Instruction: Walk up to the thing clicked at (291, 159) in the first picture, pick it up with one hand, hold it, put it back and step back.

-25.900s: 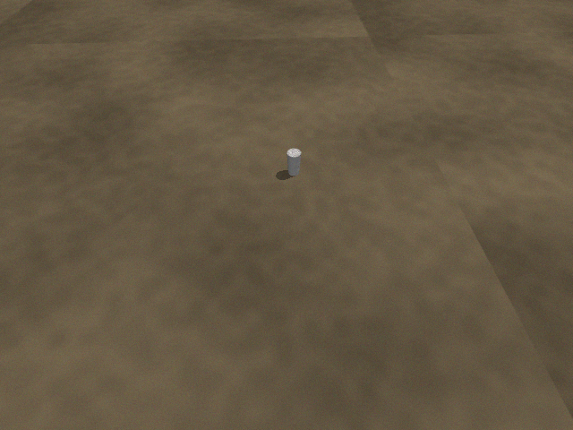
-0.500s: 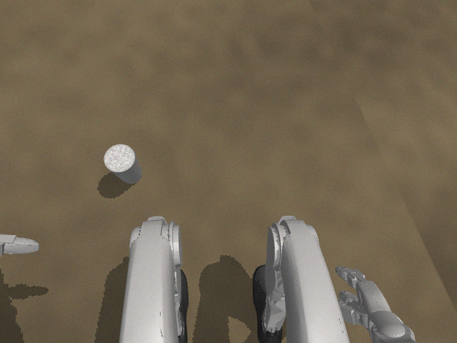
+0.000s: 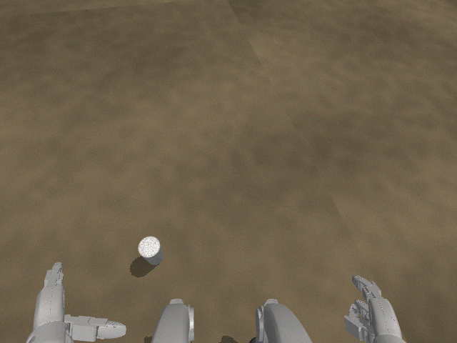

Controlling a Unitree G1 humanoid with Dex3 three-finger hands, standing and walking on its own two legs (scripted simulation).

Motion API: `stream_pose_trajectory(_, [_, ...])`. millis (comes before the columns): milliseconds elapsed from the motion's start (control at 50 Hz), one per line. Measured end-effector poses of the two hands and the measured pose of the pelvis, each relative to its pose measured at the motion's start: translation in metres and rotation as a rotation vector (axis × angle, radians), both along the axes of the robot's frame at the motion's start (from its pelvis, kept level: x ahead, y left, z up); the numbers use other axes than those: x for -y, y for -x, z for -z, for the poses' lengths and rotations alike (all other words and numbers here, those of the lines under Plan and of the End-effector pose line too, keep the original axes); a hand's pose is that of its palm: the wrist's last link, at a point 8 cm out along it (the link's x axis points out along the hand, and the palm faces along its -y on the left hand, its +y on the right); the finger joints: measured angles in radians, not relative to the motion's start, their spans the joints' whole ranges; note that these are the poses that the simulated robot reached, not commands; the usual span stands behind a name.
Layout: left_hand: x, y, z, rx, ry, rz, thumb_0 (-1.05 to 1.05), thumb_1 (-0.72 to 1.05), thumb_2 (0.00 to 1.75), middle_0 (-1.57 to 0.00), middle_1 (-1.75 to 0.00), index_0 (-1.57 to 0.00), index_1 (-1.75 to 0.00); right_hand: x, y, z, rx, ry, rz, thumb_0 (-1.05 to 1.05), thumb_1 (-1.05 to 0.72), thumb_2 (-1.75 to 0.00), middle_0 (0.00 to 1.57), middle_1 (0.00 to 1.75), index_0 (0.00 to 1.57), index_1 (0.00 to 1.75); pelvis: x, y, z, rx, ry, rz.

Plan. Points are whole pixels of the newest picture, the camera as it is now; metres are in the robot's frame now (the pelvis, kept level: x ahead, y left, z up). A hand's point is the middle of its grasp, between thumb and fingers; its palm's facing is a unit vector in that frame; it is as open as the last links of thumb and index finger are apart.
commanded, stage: home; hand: left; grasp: from the side
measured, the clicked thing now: (152, 252) +0.45 +0.25 -0.58
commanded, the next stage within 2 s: stand in 1.98 s
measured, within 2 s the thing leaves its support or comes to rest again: neither
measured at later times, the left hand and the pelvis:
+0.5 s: hand (96, 318) +0.19 +0.20 +0.02, palm faces +0.13 -0.94 -0.31, open 17.2 cm; pelvis +0.03 +0.01 +0.07, yaw +1 degrees
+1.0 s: hand (106, 317) +0.19 +0.18 +0.02, palm faces +0.12 -0.95 -0.29, open 17.5 cm; pelvis +0.03 +0.00 +0.08, yaw +1 degrees
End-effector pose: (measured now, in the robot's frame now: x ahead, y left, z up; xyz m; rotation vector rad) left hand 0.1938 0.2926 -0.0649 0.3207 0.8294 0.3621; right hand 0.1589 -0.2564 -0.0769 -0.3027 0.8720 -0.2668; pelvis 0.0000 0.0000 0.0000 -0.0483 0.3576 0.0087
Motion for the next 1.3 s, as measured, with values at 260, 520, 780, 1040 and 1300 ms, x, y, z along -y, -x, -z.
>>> stream_pose_trajectory(260, [0.044,0.008,-0.097,0.08,0.07,0.095,-0.01,-0.48,0.09,-0.07,-0.06,-0.07,-0.07,-0.025,-0.006,-0.07,0.134,-0.037,0.039,0.01,-0.89,-0.9,0.2,0.31,0.2,0.3,-0.011,-0.029,-0.061,0.156,-0.003,-0.007])
stream_pose_trajectory(520, [0.053,0.028,-0.109,0.071,0.101,0.087,-0.01,-0.5,0.08,-0.06,-0.06,-0.06,-0.06,-0.037,-0.031,-0.087,0.202,-0.057,-0.052,0.01,-0.89,-0.9,0.21,0.31,0.2,0.3,-0.007,-0.03,-0.072,0.208,-0.015,-0.014])
stream_pose_trajectory(780, [0.062,0.022,-0.112,0.083,0.11,0.097,-0.01,-0.54,0.06,-0.06,-0.05,-0.06,-0.06,-0.021,-0.028,-0.088,0.2,-0.037,-0.045,0.01,-0.89,-0.9,0.2,0.31,0.2,0.3,0.0,-0.031,-0.075,0.218,-0.02,-0.014])
stream_pose_trajectory(1040, [0.066,0.026,-0.111,0.077,0.118,0.1,-0.01,-0.55,0.05,-0.06,-0.05,-0.06,-0.05,-0.016,-0.017,-0.086,0.181,-0.041,-0.031,0.01,-0.9,-0.9,0.2,0.3,0.2,0.3,0.003,-0.027,-0.077,0.23,-0.024,-0.012])
stream_pose_trajectory(1300, [0.063,0.033,-0.111,0.076,0.118,0.098,-0.01,-0.53,0.06,-0.06,-0.06,-0.06,-0.06,-0.022,-0.016,-0.087,0.192,-0.05,-0.042,0.01,-0.9,-0.9,0.2,0.3,0.2,0.3,0.001,-0.023,-0.078,0.235,-0.024,-0.012])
